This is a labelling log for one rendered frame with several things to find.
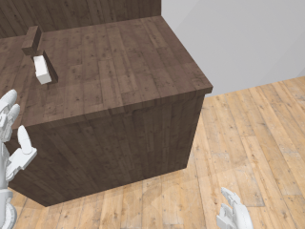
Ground left robot forearm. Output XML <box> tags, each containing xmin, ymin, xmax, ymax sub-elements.
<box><xmin>0</xmin><ymin>189</ymin><xmax>17</xmax><ymax>229</ymax></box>

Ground robot right hand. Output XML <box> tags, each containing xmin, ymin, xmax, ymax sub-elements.
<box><xmin>216</xmin><ymin>187</ymin><xmax>254</xmax><ymax>229</ymax></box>

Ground tap lever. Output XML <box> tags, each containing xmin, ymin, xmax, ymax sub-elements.
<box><xmin>33</xmin><ymin>55</ymin><xmax>51</xmax><ymax>84</ymax></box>

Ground robot left hand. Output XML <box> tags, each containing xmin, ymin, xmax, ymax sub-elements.
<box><xmin>0</xmin><ymin>90</ymin><xmax>37</xmax><ymax>190</ymax></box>

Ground counter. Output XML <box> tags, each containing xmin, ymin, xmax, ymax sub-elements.
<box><xmin>0</xmin><ymin>0</ymin><xmax>214</xmax><ymax>207</ymax></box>

